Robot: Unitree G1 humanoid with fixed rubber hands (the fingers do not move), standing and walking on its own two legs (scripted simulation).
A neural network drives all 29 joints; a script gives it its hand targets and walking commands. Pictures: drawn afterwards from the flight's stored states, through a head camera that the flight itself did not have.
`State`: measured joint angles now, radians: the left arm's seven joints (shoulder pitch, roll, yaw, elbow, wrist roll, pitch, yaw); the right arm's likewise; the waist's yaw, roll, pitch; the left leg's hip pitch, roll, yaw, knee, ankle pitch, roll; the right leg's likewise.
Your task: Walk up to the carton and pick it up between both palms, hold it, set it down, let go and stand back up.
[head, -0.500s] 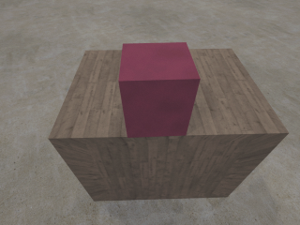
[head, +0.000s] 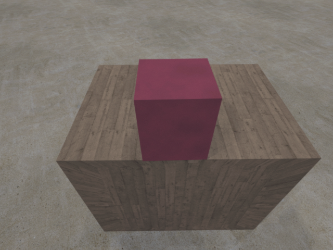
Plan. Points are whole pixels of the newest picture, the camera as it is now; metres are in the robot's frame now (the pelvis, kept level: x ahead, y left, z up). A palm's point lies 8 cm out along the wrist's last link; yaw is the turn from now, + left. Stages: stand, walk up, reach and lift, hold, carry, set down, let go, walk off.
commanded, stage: walk up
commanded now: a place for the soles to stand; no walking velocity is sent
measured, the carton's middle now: (174, 111) +0.53 +0.00 +0.06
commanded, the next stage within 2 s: reach and lift in 1.86 s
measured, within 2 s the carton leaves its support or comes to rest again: neither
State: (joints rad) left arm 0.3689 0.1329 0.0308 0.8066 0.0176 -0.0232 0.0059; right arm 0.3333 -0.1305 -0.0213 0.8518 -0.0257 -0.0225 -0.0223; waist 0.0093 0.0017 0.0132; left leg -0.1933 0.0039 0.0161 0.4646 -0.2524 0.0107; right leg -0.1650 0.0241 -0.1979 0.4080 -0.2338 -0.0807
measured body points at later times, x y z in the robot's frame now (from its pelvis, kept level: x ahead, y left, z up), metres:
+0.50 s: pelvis +0.05 +0.02 -0.01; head +0.06 +0.02 +0.44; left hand +0.09 +0.24 -0.14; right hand +0.09 -0.20 -0.15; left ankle +0.01 +0.11 -0.73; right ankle +0.00 -0.07 -0.74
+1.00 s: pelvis +0.06 +0.05 +0.00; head +0.06 +0.05 +0.45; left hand +0.09 +0.27 -0.15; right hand +0.13 -0.17 -0.14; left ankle +0.08 +0.12 -0.74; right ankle +0.01 -0.07 -0.74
